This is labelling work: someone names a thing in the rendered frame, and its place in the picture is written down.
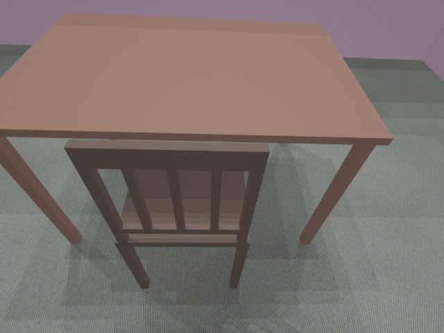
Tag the chair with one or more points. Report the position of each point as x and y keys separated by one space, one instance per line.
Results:
x=180 y=194

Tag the table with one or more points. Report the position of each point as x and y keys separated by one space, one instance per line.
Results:
x=106 y=76

